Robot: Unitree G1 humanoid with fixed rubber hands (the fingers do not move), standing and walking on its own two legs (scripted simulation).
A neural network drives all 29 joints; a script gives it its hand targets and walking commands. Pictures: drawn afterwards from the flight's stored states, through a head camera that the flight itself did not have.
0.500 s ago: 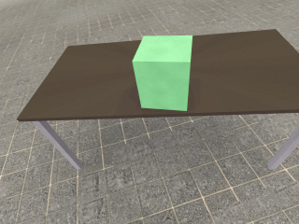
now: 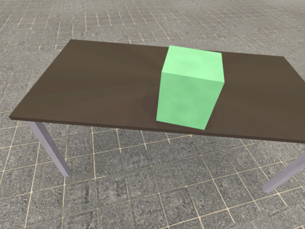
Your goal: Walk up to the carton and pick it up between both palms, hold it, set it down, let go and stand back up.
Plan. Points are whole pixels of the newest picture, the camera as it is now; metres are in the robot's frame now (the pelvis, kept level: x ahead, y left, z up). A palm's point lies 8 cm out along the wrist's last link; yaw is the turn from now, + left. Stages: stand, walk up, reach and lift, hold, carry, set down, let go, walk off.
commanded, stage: walk up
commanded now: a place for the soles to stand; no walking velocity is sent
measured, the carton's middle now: (187, 88) +0.67 -0.11 -0.01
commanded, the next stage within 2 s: none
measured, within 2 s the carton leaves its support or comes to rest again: neither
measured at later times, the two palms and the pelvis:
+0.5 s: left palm (68, 223) +0.17 +0.24 -0.08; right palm out of the picture +0.12 -0.40 -0.10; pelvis +0.07 -0.08 -0.01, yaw -2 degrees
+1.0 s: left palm (56, 225) +0.17 +0.27 -0.09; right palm out of the picture +0.11 -0.37 -0.10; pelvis +0.07 -0.04 -0.01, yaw -1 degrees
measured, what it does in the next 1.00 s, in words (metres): steps on the spot: right foot, then left foot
